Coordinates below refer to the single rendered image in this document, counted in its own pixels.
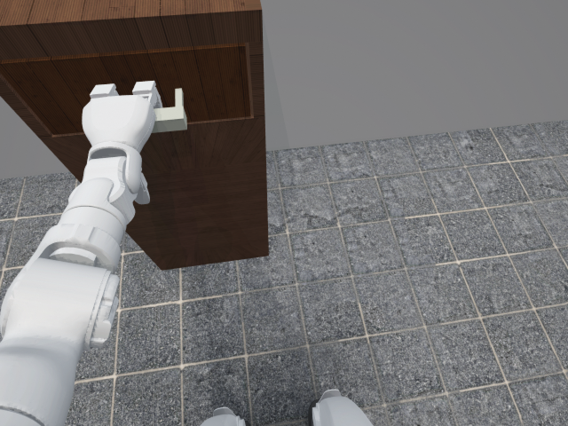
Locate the cabinet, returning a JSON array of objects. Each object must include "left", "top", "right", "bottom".
[{"left": 0, "top": 0, "right": 269, "bottom": 271}]

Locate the drawer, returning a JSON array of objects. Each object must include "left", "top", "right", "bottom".
[{"left": 0, "top": 43, "right": 251, "bottom": 135}]

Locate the robot left forearm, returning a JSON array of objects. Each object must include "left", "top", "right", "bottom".
[{"left": 0, "top": 142, "right": 142, "bottom": 338}]

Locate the handle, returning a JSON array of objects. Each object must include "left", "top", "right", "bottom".
[{"left": 152, "top": 88, "right": 187, "bottom": 133}]

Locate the robot left shin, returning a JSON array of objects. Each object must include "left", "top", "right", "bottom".
[{"left": 213, "top": 407, "right": 236, "bottom": 417}]

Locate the robot left upper arm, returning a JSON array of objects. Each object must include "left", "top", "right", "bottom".
[{"left": 0, "top": 257, "right": 120, "bottom": 426}]

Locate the robot right thigh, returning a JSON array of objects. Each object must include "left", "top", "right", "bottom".
[{"left": 312, "top": 396, "right": 374, "bottom": 426}]

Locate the robot left hand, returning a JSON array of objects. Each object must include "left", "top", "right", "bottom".
[{"left": 82, "top": 81, "right": 162, "bottom": 204}]

